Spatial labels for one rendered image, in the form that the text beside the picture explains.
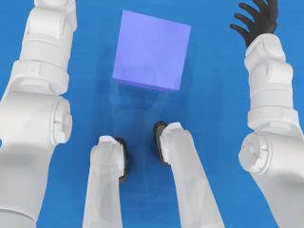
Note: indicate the robot left upper arm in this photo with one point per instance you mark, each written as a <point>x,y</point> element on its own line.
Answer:
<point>31,125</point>

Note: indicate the left robot forearm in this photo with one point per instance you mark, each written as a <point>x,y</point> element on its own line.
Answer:
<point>46,48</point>

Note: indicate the right robot forearm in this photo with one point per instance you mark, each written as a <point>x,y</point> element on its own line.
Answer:
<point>271,91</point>

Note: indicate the right robot foot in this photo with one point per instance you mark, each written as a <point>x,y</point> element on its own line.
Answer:
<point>157,131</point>

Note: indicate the left robot thigh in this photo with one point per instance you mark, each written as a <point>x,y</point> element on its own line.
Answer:
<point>102,200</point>

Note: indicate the robot right upper arm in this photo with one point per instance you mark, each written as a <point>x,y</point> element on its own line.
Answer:
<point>276,163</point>

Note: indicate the robot right hand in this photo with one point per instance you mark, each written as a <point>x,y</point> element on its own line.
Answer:
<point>265,21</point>

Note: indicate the carton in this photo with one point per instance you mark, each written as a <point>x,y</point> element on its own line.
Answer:
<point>150,52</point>

